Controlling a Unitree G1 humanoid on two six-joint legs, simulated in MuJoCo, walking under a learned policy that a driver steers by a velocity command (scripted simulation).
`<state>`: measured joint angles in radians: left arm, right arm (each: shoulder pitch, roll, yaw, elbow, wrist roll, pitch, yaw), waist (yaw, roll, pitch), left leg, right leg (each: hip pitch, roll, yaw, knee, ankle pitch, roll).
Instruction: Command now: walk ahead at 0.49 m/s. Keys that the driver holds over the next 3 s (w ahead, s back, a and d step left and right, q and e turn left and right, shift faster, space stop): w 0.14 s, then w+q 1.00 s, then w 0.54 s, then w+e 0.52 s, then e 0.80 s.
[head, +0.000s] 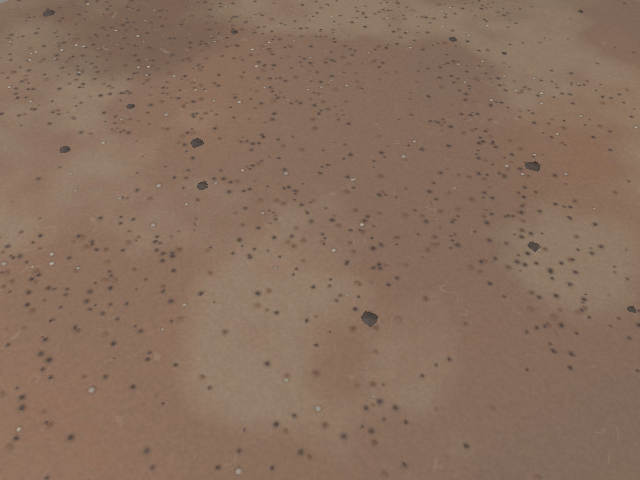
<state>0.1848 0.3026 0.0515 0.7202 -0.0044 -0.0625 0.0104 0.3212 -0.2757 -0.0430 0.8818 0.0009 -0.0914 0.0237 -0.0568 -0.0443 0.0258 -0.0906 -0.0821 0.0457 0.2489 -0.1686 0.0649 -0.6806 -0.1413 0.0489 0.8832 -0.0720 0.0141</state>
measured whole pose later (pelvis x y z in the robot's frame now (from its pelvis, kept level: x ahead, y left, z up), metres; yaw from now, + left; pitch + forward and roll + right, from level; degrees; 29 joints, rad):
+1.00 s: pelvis +0.56 +0.07 +0.00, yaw +26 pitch +1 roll +0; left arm 0.09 0.31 0.06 0.72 0.01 -0.10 0.00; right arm 0.32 -0.28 -0.07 0.74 0.01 -0.05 0.01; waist -0.05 -0.03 0.06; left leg -0.20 -0.12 -0.06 0.36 -0.17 0.10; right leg -0.61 -0.10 0.08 0.95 -0.24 0.04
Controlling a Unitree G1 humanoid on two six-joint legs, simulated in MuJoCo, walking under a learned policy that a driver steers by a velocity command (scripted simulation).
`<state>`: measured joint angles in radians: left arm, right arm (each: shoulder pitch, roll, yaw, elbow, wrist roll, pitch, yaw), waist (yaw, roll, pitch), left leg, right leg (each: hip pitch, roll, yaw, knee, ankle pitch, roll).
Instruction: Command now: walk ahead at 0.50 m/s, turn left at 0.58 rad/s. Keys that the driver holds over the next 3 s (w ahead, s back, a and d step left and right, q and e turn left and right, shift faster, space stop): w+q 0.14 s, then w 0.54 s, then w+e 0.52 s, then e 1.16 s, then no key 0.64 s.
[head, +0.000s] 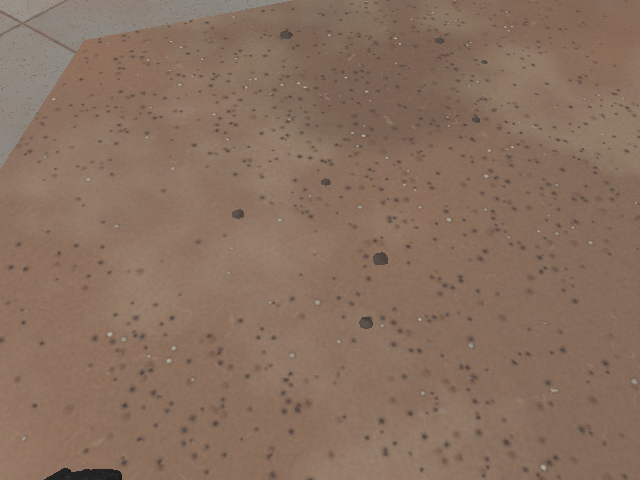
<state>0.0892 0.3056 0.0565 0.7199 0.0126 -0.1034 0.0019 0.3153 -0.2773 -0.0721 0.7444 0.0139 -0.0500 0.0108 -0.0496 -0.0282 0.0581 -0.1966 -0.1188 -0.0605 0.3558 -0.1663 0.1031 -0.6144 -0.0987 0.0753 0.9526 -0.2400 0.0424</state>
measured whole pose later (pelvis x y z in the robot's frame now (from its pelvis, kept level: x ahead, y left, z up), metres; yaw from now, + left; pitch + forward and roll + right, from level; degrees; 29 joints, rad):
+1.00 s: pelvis +0.54 +0.07 +0.00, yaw +4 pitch +0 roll +1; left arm 0.22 0.32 0.07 0.80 -0.03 -0.04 0.00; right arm 0.30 -0.26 -0.06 0.81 -0.02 -0.10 0.01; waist -0.03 -0.06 0.02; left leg -0.11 -0.04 0.14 0.29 -0.19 0.05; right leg -0.66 -0.10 0.08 1.03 -0.16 0.01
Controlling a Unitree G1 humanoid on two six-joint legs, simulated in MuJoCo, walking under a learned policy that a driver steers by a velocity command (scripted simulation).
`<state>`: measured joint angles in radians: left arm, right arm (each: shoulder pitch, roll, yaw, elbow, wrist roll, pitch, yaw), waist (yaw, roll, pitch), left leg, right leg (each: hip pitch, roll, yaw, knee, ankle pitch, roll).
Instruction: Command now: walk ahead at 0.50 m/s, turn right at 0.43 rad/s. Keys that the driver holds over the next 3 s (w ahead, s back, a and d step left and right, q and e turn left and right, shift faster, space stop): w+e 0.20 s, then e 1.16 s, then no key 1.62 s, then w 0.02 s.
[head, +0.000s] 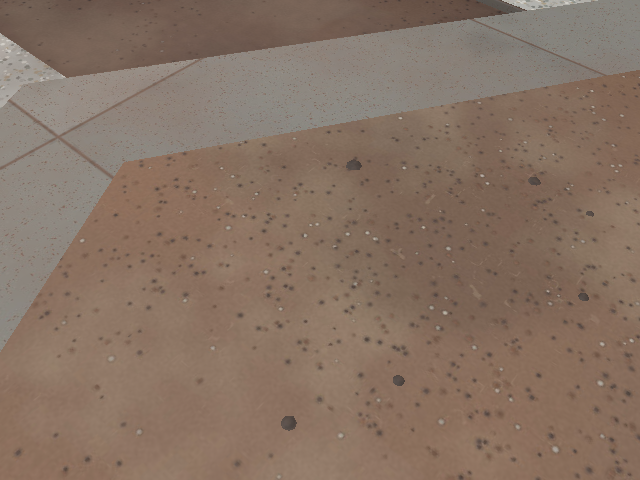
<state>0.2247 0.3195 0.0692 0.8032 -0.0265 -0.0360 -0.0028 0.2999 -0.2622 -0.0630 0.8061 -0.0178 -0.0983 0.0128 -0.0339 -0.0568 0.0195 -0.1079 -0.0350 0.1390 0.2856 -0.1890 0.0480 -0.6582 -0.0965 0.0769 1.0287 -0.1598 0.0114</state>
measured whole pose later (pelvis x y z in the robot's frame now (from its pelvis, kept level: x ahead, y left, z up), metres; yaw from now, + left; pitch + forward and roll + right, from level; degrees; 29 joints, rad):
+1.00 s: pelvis +0.34 -0.04 -0.01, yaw -36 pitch +2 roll +0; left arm 0.18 0.33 0.09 0.64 -0.02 0.07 0.02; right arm 0.14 -0.27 -0.06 0.70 -0.02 0.01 -0.04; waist -0.01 -0.03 0.06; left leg -0.28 0.05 0.06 0.44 -0.18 0.00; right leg -0.48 -0.01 0.03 0.96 -0.42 0.09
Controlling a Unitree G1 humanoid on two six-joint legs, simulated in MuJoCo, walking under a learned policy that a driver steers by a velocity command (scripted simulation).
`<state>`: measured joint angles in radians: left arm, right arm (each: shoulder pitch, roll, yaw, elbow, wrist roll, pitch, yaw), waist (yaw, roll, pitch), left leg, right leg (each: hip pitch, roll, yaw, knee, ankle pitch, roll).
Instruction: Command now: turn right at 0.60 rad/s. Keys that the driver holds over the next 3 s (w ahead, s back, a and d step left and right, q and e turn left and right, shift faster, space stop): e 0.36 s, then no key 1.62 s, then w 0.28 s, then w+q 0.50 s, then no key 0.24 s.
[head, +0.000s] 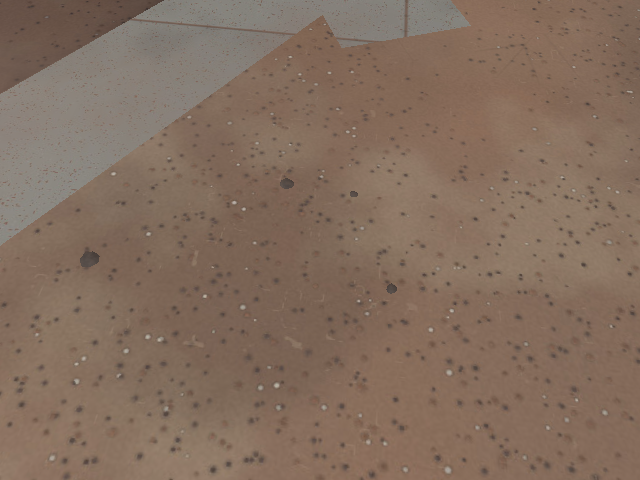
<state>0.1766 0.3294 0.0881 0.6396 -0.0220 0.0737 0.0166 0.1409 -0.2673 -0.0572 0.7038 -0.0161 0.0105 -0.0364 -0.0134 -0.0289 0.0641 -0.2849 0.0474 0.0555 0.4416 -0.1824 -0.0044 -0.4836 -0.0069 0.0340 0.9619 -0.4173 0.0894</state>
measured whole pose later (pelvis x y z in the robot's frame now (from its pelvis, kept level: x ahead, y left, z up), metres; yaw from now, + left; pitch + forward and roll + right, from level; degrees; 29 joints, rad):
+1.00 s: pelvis +0.03 -0.01 -0.01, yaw -18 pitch -1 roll +0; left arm 0.22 0.25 0.05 0.76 0.01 0.03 0.02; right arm 0.16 -0.24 -0.02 0.74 -0.01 -0.02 0.00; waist 0.00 0.01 0.04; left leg -0.20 -0.02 -0.01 0.51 -0.29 0.01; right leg -0.22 0.05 0.14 0.52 -0.26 0.01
